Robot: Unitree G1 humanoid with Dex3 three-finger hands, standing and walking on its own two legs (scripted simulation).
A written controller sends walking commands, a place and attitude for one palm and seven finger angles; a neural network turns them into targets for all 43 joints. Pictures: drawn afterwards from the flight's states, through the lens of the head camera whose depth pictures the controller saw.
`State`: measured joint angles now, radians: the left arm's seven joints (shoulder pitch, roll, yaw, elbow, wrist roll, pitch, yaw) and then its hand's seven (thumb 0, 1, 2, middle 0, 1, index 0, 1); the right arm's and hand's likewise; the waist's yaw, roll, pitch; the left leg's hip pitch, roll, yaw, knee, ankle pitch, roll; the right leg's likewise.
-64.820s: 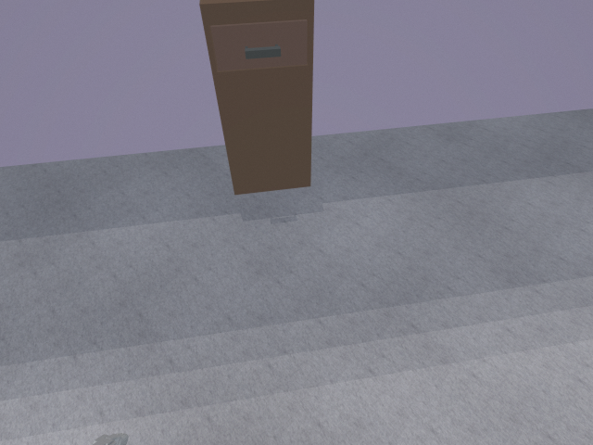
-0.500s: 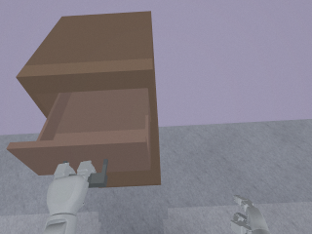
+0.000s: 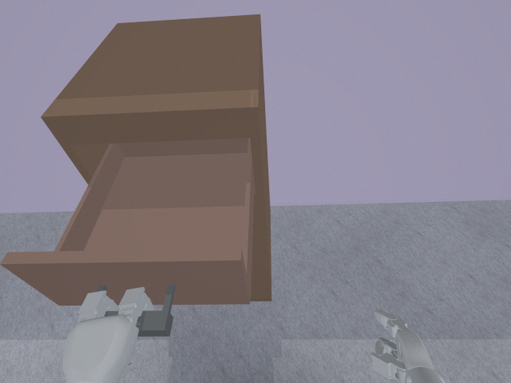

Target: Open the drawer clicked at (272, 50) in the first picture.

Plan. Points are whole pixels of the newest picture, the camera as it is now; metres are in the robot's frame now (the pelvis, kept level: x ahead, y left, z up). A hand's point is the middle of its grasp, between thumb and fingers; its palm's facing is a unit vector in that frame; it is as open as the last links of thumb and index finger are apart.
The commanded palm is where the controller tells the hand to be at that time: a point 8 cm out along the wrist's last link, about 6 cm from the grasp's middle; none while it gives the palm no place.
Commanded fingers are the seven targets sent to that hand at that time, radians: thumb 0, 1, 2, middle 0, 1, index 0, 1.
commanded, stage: pull the drawer open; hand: left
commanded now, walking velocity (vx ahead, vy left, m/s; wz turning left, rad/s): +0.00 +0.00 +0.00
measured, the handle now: (131, 307) +0.23 +0.23 +0.01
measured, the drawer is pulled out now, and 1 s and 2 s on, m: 0.26 0.30 0.30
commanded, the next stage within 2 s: open the thumb to release the handle in 0.60 s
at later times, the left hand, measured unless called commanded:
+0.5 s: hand (114, 382) +0.13 +0.22 -0.01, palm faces -0.06 -0.11 -0.99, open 6.4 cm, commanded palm +0.07 +0.22 +0.04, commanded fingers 0.00 0.90 0.90 -0.40 -1.35 -0.40 -1.35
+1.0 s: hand (112, 377) +0.14 +0.22 +0.00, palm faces -0.03 -0.10 -1.00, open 8.1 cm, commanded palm +0.10 +0.23 +0.04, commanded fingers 0.00 -0.22 0.42 -0.32 -1.23 -0.32 -1.23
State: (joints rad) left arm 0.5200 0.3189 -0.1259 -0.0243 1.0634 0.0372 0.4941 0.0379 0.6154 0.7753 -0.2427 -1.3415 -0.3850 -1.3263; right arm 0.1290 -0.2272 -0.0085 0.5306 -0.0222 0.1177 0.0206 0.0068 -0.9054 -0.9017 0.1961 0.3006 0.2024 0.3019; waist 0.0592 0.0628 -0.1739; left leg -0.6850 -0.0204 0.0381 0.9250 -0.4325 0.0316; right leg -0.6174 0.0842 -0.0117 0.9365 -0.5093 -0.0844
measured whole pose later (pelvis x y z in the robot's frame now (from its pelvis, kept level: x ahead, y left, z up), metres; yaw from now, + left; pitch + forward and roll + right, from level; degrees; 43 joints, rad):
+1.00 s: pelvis +0.01 +0.00 -0.02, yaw +0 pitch +15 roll +1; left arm 0.71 0.35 -0.04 -0.17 1.05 -0.11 0.54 0.00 0.34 0.66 -0.33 -1.29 -0.37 -1.28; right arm 0.14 -0.23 -0.03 0.50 -0.05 0.12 0.04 0.01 -0.91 -0.90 0.20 0.30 0.20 0.30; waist 0.09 0.07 -0.20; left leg -0.81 -0.02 0.03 1.03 -0.48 0.03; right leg -0.74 0.09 -0.02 1.04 -0.57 -0.09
